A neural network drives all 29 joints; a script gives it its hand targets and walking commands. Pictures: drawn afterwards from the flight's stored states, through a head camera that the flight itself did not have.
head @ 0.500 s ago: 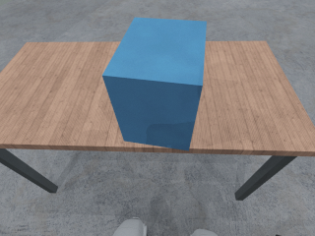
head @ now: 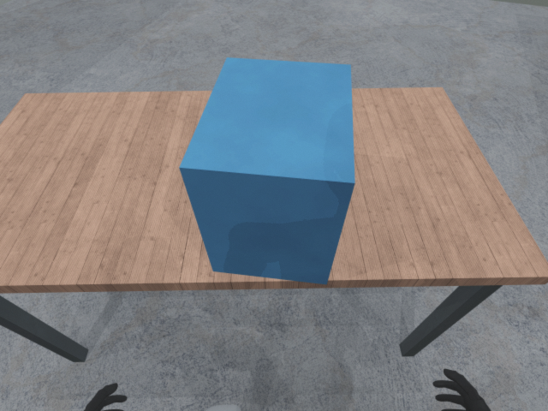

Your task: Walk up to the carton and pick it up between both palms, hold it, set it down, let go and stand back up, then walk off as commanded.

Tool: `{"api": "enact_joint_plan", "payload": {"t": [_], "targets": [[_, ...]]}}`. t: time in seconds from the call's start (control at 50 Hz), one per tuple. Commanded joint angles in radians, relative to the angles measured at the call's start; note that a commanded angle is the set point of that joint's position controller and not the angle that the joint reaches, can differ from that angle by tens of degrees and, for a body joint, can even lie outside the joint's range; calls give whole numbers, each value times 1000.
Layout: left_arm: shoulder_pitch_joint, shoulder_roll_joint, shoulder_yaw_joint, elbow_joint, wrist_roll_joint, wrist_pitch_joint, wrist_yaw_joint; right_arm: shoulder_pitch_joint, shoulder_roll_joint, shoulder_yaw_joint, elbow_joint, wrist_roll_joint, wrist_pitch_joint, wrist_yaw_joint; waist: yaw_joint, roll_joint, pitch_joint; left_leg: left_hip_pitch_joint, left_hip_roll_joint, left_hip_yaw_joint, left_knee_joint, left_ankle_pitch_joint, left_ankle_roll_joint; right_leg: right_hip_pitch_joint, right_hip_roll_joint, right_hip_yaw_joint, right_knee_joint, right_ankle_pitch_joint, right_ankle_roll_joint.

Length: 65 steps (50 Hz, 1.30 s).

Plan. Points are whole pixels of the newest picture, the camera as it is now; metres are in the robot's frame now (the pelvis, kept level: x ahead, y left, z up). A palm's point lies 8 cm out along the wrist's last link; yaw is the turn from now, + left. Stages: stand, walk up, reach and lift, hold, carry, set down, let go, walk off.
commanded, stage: walk up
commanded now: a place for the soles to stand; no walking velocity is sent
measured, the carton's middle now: (278, 173) +0.47 +0.02 +0.05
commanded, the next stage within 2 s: reach and lift in 1.36 s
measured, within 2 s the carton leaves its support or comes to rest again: neither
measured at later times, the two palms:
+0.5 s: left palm out of the picture +0.07 +0.30 -0.11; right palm out of the picture +0.08 -0.29 -0.11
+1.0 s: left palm out of the picture +0.10 +0.33 -0.11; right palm out of the picture +0.13 -0.26 -0.11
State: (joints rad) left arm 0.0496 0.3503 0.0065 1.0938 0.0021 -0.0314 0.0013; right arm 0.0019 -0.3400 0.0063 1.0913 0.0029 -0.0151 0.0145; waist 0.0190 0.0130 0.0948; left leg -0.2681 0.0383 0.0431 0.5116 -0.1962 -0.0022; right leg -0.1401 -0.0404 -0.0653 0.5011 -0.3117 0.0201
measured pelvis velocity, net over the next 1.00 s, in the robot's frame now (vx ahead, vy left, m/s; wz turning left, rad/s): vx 0.03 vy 0.03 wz -0.02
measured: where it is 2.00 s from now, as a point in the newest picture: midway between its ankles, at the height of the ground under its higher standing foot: outside the picture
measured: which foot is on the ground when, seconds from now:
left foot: down 0.00-1.00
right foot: down 0.00-1.00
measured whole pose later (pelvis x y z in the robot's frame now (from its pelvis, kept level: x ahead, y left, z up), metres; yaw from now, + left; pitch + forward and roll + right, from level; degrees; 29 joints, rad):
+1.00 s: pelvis +0.03 +0.03 +0.00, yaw -1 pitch -2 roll +0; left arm 0.14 0.36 0.01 1.07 0.02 -0.03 0.02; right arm 0.07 -0.34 -0.03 1.04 -0.02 0.02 0.03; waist 0.01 0.02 0.06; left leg -0.20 0.00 0.09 0.46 -0.22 0.04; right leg -0.07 -0.08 -0.03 0.41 -0.30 0.06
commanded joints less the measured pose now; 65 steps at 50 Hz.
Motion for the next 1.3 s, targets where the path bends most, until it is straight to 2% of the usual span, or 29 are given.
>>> {"api": "enact_joint_plan", "payload": {"t": [0.0,0.04,0.06,0.08,0.14,0.2,0.26,0.3,0.36,0.38,0.42,0.44,0.5,0.58,0.66,0.72,0.74,0.82,0.84,0.92,0.96,0.98,1.0,1.04,1.06,1.1,1.12,1.2,1.28], "targets": [[-18,209,37,-27,-2,-15,4,-59,-232,-36,-33,-1,-23,-10,2,36,-181,118,121,-126,-163,171,44,37,-90,75,-162,207,-31],[-25,214,34,-7,1,-14,1,-55,-221,-36,-28,6,-22,-9,-3,-5,-145,117,116,-121,-180,153,37,22,-100,79,-187,197,-35],[-20,203,34,-10,1,-17,2,-48,-220,-39,-28,-1,-21,-8,0,22,-150,118,119,-112,-184,148,33,39,-100,79,-189,188,-34],[-25,212,34,-5,1,-18,0,-43,-213,-38,-20,0,-20,-8,-8,-11,-157,118,112,-109,-189,146,31,43,-96,75,-191,213,-31],[-26,206,32,2,3,-16,0,-31,-229,-40,-14,-2,-20,-7,-8,20,-129,119,112,-111,-207,121,22,27,-94,85,-209,181,-29],[-21,217,38,2,5,-14,0,-22,-221,-45,-8,-4,-20,-8,-11,-6,-154,137,116,-108,-214,137,26,42,-96,80,-217,180,-32],[-28,205,36,0,4,-13,-1,-23,-220,-42,4,-6,-21,-11,-14,21,-134,138,109,-90,-202,151,15,23,-100,86,-230,194,-30],[-17,208,35,5,6,-11,1,-9,-216,-42,5,-2,-20,-13,-21,0,-163,162,112,-110,-215,146,23,35,-97,83,-225,203,-32],[-2,193,33,6,4,-7,-2,-2,-221,-41,1,-2,-15,-12,-18,-7,-127,142,109,-107,-228,62,22,8,-89,86,-232,147,-34],[32,241,51,5,19,-18,11,12,-250,-63,-5,-26,1,-4,0,40,-115,83,78,-82,-207,-43,27,39,-103,99,-242,104,-38],[52,263,61,-9,28,-22,15,5,-232,-68,-28,-36,14,5,-1,26,-104,39,59,-65,-187,-116,32,17,-139,161,-257,-3,-71],[55,262,68,-12,27,-23,15,2,-233,-73,-34,-36,14,7,0,17,-87,24,55,-69,-160,-118,32,0,-142,160,-265,-41,-72],[46,273,72,-27,28,-23,20,36,-219,-79,-35,-29,17,16,-7,-82,-49,58,56,-79,-157,-85,29,-70,-142,151,-275,-97,-78],[56,238,62,-55,21,-23,18,45,-233,-82,-61,-32,10,11,-14,-2,-65,81,83,-112,-194,-40,51,-42,-98,93,-188,101,-53],[79,229,56,-55,14,-25,24,49,-241,-79,-81,-26,6,6,-9,-20,-128,149,96,-98,-148,155,57,-3,-91,75,-162,266,-44],[84,246,58,-63,12,-22,29,64,-254,-80,-86,-24,8,5,-7,-4,-139,133,88,-86,-143,232,50,47,-98,75,-147,302,-39],[89,239,53,-68,8,-22,29,59,-250,-82,-92,-19,8,4,-8,19,-133,140,92,-93,-146,238,51,38,-97,74,-144,306,-41],[105,246,54,-66,11,-17,33,53,-225,-82,-102,-22,15,7,2,-16,-141,135,91,-93,-138,257,50,56,-101,61,-132,318,-36],[106,248,56,-69,10,-15,33,45,-242,-80,-110,-16,16,7,-5,5,-143,138,90,-88,-132,235,51,52,-100,63,-136,320,-36],[101,247,51,-78,15,-18,37,47,-244,-86,-109,-22,19,7,-6,-2,-135,136,86,-90,-136,203,49,40,-98,72,-144,300,-36],[114,248,54,-81,13,-20,38,23,-238,-83,-124,-24,20,10,-4,-42,-128,135,91,-92,-134,192,56,40,-102,66,-140,284,-44],[95,257,55,-82,11,-18,37,34,-230,-86,-121,-15,18,10,-10,-16,-159,140,90,-86,-136,209,47,58,-100,70,-134,298,-38],[101,242,51,-86,14,-18,37,18,-244,-88,-130,-24,18,10,-6,24,-164,139,84,-92,-123,209,59,57,-96,69,-138,304,-37],[103,245,58,-95,13,-19,39,27,-227,-83,-129,-22,17,12,-6,-14,-149,131,89,-94,-134,238,58,61,-95,62,-127,297,-35],[99,238,50,-95,11,-16,39,36,-240,-90,-128,-23,16,9,-15,28,-154,155,93,-88,-139,263,58,32,-93,54,-116,299,-37],[117,241,49,-88,9,-13,40,36,-237,-88,-133,-21,19,7,-10,57,-119,144,97,-104,-162,224,58,19,-88,49,-124,261,-29],[129,245,50,-87,10,-16,42,20,-231,-88,-132,-21,20,6,-2,39,-100,136,104,-104,-166,180,60,4,-85,50,-122,245,-34],[109,230,47,-87,13,-16,34,16,-227,-87,-132,-20,21,9,-18,27,-92,142,95,-109,-168,98,66,-28,-80,54,-146,187,-36],[131,237,51,-82,19,-22,35,22,-227,-89,-142,-19,23,13,-7,-5,-123,128,79,-87,-137,106,58,17,-96,72,-155,237,-40]]}}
